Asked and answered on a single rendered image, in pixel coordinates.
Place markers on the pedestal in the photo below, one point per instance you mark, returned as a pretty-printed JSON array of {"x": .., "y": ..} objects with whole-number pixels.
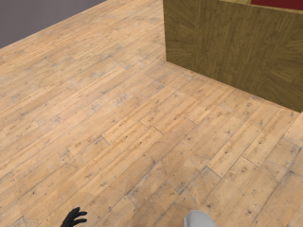
[{"x": 256, "y": 49}]

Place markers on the left robot hand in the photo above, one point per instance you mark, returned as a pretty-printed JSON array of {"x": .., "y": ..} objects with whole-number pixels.
[{"x": 69, "y": 220}]

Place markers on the robot right thigh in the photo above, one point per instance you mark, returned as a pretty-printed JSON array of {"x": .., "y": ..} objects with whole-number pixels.
[{"x": 198, "y": 219}]

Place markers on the carton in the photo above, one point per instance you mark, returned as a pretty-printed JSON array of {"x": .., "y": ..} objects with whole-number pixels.
[{"x": 283, "y": 4}]

